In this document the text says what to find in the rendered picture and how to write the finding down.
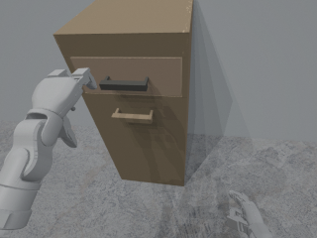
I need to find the robot left forearm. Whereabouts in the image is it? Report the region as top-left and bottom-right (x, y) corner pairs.
(0, 108), (63, 235)

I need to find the drawer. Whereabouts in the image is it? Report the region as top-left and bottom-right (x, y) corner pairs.
(70, 57), (182, 96)

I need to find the robot right forearm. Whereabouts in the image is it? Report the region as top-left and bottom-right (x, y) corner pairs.
(248, 222), (277, 238)

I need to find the robot right hand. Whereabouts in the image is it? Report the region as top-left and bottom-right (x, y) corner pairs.
(227, 190), (264, 236)

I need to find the cabinet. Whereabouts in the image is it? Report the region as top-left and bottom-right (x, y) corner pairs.
(53, 0), (194, 186)

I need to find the handle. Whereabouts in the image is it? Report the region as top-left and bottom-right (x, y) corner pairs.
(111, 113), (153, 124)
(99, 75), (149, 92)

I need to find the robot left hand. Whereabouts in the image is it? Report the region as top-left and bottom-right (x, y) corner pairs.
(32, 67), (97, 148)

